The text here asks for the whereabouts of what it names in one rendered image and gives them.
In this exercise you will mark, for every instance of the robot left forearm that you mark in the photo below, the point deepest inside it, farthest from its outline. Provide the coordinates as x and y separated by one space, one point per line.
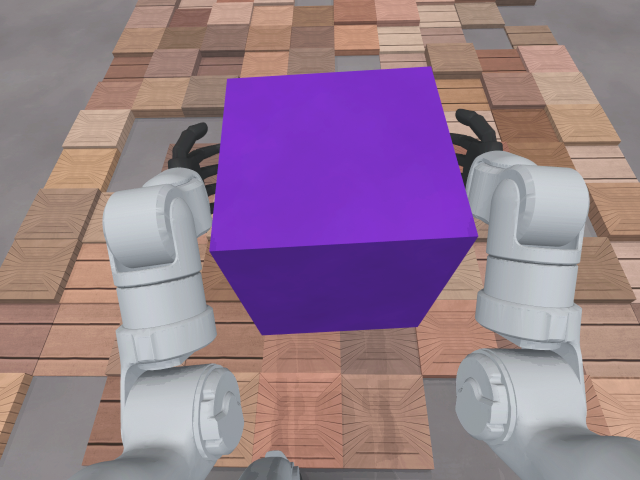
151 235

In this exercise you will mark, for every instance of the carton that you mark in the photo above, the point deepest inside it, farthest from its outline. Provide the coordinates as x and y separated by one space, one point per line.
339 201

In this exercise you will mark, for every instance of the robot right upper arm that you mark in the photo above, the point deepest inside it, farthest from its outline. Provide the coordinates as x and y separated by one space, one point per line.
529 407

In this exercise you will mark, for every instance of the robot right forearm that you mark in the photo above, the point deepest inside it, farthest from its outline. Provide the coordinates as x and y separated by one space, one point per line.
536 217

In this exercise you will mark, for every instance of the robot left thigh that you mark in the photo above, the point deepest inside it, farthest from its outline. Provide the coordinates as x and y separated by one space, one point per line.
271 468

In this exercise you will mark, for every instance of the robot left hand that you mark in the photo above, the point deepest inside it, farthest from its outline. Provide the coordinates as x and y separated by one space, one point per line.
181 158

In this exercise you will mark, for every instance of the robot left shin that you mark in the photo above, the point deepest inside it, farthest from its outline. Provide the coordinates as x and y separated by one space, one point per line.
275 453

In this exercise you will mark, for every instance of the robot right hand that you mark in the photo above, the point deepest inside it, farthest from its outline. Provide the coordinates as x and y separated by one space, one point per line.
474 147

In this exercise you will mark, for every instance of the robot left upper arm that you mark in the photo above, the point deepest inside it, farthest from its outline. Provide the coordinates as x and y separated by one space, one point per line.
177 423

